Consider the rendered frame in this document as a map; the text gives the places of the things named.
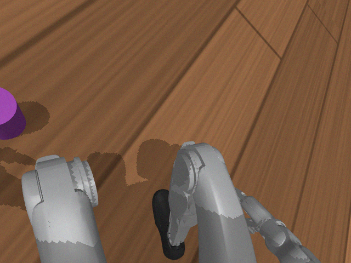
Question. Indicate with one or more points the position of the right robot foot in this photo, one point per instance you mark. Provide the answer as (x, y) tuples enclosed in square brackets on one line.
[(161, 211)]

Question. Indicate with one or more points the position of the right robot arm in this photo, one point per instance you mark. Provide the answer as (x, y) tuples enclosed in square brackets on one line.
[(284, 244)]

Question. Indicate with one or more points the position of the can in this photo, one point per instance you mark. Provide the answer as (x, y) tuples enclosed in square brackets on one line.
[(12, 120)]

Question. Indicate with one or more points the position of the right robot hand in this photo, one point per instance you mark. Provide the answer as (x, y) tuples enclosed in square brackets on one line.
[(257, 212)]

